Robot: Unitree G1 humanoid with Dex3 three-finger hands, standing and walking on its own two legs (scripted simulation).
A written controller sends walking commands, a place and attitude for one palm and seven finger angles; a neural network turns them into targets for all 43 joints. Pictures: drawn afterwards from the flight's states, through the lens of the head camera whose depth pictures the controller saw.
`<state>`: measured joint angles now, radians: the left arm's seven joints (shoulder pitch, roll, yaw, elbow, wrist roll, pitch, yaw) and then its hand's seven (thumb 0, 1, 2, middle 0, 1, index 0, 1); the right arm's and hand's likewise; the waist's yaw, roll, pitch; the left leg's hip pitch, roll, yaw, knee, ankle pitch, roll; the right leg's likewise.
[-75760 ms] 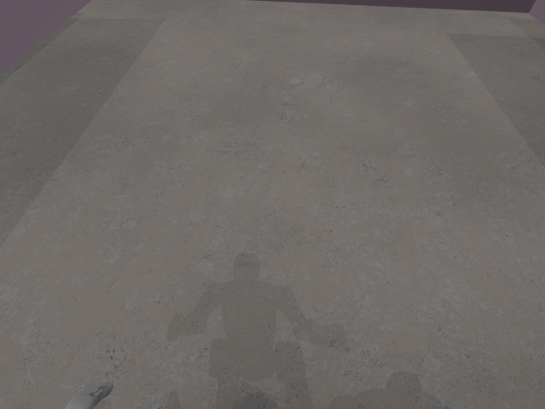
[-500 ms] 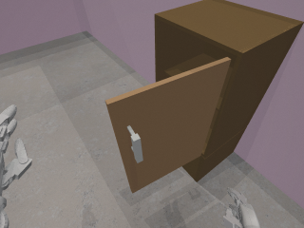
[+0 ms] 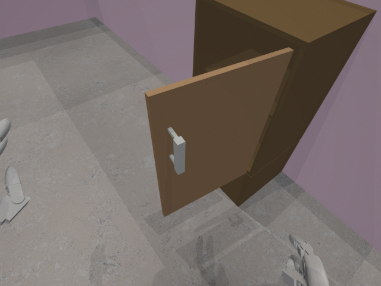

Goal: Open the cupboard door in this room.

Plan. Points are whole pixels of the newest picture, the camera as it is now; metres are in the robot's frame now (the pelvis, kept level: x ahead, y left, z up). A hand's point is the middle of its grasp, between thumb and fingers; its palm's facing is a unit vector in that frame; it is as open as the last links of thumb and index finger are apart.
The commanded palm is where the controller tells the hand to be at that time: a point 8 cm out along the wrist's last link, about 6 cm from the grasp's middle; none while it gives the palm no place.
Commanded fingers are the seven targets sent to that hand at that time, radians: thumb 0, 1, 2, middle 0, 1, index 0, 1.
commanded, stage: step back with the hand held close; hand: left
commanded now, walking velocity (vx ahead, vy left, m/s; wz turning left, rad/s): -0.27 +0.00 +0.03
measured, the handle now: (175, 151) +0.43 +0.07 +0.01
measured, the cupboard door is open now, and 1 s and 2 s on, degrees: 83 83 83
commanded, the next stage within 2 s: stop stepping back and stand still in 0.78 s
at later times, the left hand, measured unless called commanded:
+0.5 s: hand (17, 234) +0.15 +0.25 +0.16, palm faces +0.41 -0.77 -0.48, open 7.4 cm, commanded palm +0.08 +0.29 +0.19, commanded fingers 0.00 0.90 0.90 -0.20 -0.30 -0.20 -0.30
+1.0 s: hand out of the picture +0.04 +0.25 +0.17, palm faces +0.32 -0.85 -0.42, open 7.4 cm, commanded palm -0.02 +0.30 +0.19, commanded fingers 0.00 0.90 0.90 -0.20 -0.30 -0.20 -0.30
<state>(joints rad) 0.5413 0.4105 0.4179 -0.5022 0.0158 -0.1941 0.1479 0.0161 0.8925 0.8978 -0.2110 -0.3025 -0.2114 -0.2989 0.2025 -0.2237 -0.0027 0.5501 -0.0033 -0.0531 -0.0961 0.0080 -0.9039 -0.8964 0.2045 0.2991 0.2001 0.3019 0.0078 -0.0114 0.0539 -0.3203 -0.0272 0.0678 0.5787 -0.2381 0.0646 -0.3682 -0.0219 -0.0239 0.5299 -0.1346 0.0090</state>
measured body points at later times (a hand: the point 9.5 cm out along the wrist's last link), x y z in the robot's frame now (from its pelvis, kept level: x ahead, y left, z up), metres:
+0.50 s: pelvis -0.06 -0.02 +0.00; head -0.01 +0.00 +0.45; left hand +0.13 +0.29 +0.19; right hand +0.14 -0.24 -0.08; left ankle +0.05 +0.08 -0.73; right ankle -0.05 -0.13 -0.73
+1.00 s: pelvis -0.17 +0.00 +0.02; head -0.14 +0.06 +0.46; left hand +0.02 +0.30 +0.20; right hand +0.02 -0.21 -0.04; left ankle -0.04 +0.07 -0.73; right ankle -0.32 -0.14 -0.66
